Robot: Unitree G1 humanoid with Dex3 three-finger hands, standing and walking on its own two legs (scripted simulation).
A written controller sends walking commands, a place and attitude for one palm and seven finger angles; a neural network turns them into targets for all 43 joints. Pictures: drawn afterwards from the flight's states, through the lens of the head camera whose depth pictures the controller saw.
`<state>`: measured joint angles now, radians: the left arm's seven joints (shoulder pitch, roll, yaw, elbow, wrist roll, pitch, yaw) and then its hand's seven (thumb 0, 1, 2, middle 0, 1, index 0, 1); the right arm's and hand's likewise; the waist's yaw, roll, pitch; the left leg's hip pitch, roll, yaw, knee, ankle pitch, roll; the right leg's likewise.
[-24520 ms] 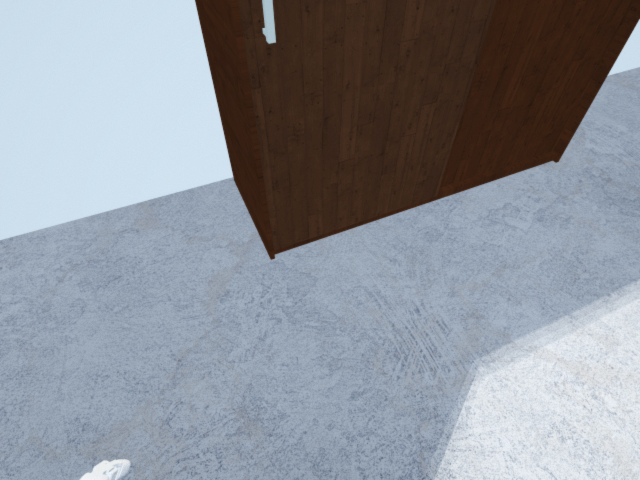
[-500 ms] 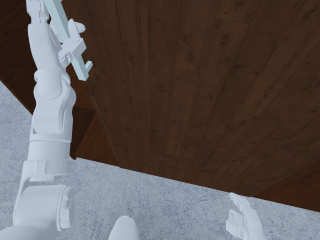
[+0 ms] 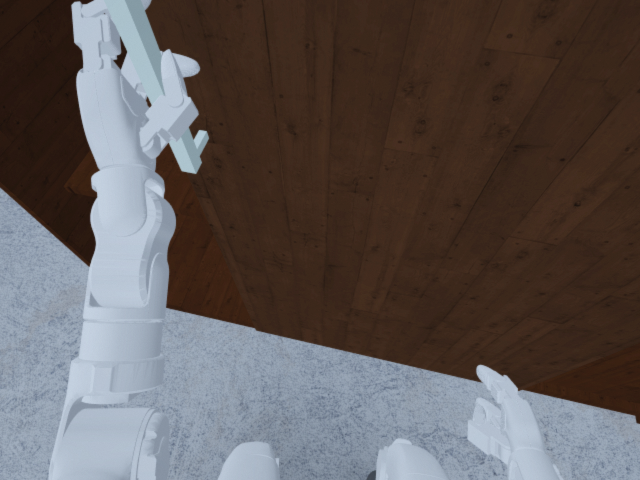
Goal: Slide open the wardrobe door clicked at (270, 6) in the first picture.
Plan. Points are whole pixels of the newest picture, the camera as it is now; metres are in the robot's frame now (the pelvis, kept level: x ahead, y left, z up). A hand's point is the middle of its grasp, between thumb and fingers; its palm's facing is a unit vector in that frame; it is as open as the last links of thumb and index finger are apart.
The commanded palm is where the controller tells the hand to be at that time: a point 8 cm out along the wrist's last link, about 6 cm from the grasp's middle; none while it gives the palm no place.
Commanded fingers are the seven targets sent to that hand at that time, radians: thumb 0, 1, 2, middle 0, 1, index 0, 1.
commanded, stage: step sideways, sliding the door along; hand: left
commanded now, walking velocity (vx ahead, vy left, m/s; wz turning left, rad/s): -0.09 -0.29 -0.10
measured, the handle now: (151, 33) +0.43 +0.24 +0.26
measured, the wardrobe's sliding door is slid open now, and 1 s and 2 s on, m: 0.41 0.62 0.62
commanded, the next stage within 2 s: stop walking and hold the door there in 1.36 s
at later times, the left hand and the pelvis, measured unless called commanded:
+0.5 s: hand (301, 120) +0.39 +0.09 +0.22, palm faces +0.33 -0.95 +0.03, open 7.1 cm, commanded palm +0.35 +0.07 +0.21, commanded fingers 0.00 0.90 0.90 -0.45 -1.40 -0.45 -1.40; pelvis +0.00 -0.11 +0.01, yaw +0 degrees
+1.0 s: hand (420, 137) +0.38 -0.01 +0.22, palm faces +0.39 -0.92 +0.03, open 7.1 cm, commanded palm +0.35 -0.03 +0.20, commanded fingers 0.00 0.90 0.90 -0.45 -1.40 -0.45 -1.40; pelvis -0.01 -0.23 +0.01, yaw -2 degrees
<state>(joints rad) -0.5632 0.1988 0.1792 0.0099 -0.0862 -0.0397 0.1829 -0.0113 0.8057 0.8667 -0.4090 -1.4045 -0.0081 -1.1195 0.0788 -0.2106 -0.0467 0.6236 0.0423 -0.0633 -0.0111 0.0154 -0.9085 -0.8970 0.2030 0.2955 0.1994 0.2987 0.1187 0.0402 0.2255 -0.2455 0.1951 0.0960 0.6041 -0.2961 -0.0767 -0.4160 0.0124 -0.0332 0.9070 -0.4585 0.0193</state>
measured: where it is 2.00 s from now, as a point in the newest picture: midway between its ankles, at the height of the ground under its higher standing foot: outside the picture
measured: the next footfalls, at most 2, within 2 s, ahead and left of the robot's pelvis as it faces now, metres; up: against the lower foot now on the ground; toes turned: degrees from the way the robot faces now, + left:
right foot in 0.22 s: +0.09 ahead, -0.22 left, +0.00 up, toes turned -4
left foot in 0.38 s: +0.04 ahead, +0.07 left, +0.00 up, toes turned +10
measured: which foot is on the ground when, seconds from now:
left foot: down 0.00-0.24, up 0.26-0.36, down 0.38-0.70, up 0.72-0.82, down 0.84-1.00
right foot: up 0.00-0.20, down 0.22-0.38, up 0.40-0.68, down 0.70-0.84, up 0.86-1.00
